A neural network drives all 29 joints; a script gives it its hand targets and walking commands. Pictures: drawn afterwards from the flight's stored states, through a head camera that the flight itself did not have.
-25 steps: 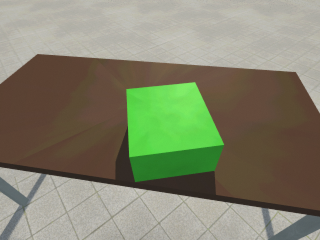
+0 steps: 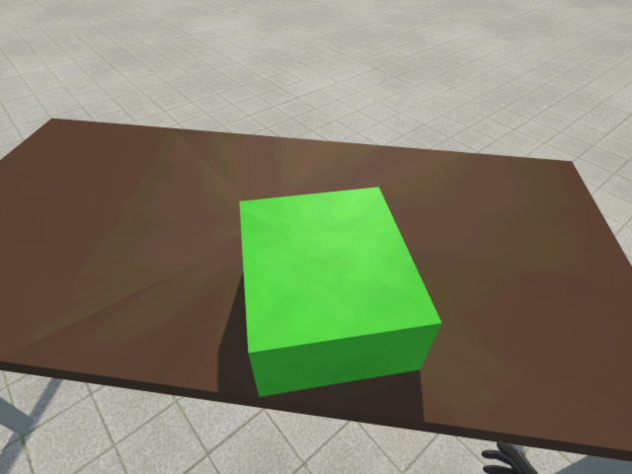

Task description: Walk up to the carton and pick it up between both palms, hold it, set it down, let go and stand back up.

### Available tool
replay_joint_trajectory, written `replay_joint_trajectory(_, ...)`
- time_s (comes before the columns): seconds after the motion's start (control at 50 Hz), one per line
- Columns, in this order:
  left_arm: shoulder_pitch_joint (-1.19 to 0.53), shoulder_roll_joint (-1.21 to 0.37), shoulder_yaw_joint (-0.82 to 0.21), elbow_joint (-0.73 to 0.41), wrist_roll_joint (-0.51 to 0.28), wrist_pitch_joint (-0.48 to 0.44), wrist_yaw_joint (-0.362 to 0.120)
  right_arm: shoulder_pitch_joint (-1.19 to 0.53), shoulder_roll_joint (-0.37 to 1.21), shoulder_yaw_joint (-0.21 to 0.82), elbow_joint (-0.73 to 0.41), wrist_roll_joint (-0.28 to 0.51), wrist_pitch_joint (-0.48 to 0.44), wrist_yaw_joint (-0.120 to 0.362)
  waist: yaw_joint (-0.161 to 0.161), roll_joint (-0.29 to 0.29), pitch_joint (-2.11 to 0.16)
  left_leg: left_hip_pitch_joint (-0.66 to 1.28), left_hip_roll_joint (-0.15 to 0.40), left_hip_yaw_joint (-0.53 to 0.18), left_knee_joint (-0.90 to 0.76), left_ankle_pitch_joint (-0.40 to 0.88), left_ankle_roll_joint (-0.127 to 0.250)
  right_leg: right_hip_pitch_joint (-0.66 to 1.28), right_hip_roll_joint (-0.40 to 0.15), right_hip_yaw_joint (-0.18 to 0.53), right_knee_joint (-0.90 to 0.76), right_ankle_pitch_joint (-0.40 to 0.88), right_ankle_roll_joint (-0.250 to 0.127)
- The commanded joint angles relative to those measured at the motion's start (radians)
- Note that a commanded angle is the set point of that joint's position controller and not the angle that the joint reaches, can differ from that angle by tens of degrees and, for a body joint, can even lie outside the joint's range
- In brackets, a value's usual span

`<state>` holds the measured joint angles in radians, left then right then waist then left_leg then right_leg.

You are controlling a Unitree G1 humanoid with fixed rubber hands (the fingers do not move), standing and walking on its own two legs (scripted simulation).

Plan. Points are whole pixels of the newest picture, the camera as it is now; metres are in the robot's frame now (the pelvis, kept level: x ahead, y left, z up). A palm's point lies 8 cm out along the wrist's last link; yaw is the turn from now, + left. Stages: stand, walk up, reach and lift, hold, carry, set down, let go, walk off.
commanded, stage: walk up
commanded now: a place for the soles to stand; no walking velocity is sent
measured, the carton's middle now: (325, 281) +0.47 +0.02 -0.07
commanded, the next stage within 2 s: reach and lift in 1.14 s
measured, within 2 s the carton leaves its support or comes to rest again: neither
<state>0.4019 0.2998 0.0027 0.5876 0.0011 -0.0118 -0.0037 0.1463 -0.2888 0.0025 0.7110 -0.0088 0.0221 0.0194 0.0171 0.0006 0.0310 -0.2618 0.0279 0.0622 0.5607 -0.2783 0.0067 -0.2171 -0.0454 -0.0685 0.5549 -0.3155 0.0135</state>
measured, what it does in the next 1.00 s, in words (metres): stands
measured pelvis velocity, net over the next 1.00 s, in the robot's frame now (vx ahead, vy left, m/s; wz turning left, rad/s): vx -0.01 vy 0.02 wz -0.14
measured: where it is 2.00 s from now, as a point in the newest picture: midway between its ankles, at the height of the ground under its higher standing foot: outside the picture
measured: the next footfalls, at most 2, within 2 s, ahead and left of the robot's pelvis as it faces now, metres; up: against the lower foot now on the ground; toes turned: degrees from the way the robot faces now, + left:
none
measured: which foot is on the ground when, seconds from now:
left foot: down 0.00-1.00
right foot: down 0.00-1.00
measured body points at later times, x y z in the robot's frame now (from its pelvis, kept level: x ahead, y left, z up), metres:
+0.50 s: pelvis +0.00 +0.01 +0.00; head +0.01 +0.01 +0.45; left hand +0.10 +0.28 -0.10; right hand +0.11 -0.26 -0.11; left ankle +0.01 +0.12 -0.73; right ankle -0.01 -0.13 -0.73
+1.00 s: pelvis -0.01 +0.02 -0.01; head +0.01 +0.01 +0.44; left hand +0.12 +0.29 -0.10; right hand +0.08 -0.27 -0.12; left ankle +0.01 +0.12 -0.73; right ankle -0.01 -0.13 -0.73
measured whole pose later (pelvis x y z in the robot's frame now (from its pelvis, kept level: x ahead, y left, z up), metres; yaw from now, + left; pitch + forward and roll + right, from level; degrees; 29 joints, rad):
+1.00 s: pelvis -0.01 +0.02 -0.01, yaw -8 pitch -1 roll +0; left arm 0.39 0.31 0.03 0.59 0.01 0.00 0.02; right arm 0.21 -0.32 -0.01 0.70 -0.02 0.06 0.04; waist -0.01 0.01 0.04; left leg -0.26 0.06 0.20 0.62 -0.33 0.03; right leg -0.29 -0.02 0.08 0.63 -0.32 0.04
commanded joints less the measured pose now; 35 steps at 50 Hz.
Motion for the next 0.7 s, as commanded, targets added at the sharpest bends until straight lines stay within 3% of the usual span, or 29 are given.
replay_joint_trajectory(0.0,0.05,0.122,0.048,-0.07,0.0,-0.012,0.005,-0.021,-0.123,-0.033,-0.069,0.002,-0.015,-0.002,-0.007,0.016,-0.037,0.064,0.094,-0.109,-0.085,0.224,0.055,-0.045,-0.08,0.088,-0.092,0.194,-0.044)
replay_joint_trajectory(0.34,0.012,0.126,0.054,-0.059,0.003,-0.012,0.01,0.016,-0.128,-0.038,-0.057,0.0,-0.015,0.006,-0.016,-0.012,-0.036,0.067,0.1,-0.071,-0.112,0.167,0.054,-0.045,-0.066,0.111,-0.087,0.187,-0.039)
replay_joint_trajectory(0.44,0.016,0.122,0.055,-0.051,0.004,-0.011,0.01,0.022,-0.13,-0.041,-0.057,0.001,-0.013,0.005,-0.016,0.009,-0.021,0.042,0.11,-0.069,-0.139,0.066,0.056,-0.054,-0.054,0.119,-0.087,0.132,-0.035)
replay_joint_trajectory(0.52,0.038,0.142,0.072,-0.044,0.015,-0.015,0.023,0.031,-0.149,-0.051,-0.066,-0.016,0.001,0.014,-0.025,0.022,-0.02,0.055,0.094,-0.034,-0.087,0.08,0.065,-0.075,-0.07,0.147,-0.088,0.136,-0.05)
replay_joint_trajectory(0.58,0.022,0.156,0.076,-0.055,0.012,-0.012,0.026,0.042,-0.136,-0.048,-0.074,-0.015,0.007,0.021,-0.032,-0.022,-0.013,0.058,0.088,-0.036,-0.071,0.05,0.057,-0.109,-0.082,0.183,-0.103,0.112,-0.062)
replay_joint_trajectory(0.68,0.024,0.14,0.072,-0.06,0.011,-0.009,0.025,0.044,-0.156,-0.052,-0.079,-0.015,0.006,0.019,-0.031,-0.01,-0.012,0.056,0.115,-0.051,-0.1,0.036,0.072,-0.117,-0.05,0.165,-0.059,0.111,-0.048)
